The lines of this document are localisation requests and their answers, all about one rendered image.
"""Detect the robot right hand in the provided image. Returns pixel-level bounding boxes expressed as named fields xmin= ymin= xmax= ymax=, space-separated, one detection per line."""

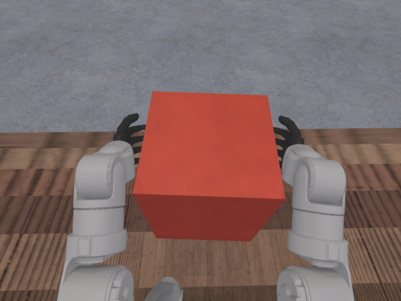
xmin=273 ymin=115 xmax=304 ymax=169

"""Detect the robot left forearm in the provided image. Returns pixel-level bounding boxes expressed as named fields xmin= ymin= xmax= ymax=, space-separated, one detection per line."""
xmin=57 ymin=140 xmax=135 ymax=301

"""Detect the robot right upper arm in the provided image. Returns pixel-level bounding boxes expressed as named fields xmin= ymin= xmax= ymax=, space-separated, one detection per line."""
xmin=277 ymin=266 xmax=353 ymax=301

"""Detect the robot left thigh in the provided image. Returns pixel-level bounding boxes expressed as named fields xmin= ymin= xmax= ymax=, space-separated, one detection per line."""
xmin=144 ymin=282 xmax=183 ymax=301

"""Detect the robot left upper arm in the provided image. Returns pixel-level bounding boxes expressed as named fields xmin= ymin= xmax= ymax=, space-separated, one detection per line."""
xmin=58 ymin=265 xmax=134 ymax=301

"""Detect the carton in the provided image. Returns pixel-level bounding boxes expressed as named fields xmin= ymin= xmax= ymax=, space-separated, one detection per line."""
xmin=133 ymin=92 xmax=286 ymax=241

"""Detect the robot right forearm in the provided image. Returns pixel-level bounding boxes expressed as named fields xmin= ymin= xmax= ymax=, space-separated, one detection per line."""
xmin=282 ymin=144 xmax=355 ymax=301

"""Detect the robot left hand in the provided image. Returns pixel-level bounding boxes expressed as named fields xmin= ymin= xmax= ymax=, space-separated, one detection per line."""
xmin=113 ymin=114 xmax=146 ymax=165

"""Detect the robot left shin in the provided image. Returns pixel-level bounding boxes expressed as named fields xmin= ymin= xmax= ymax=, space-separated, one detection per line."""
xmin=162 ymin=277 xmax=179 ymax=286

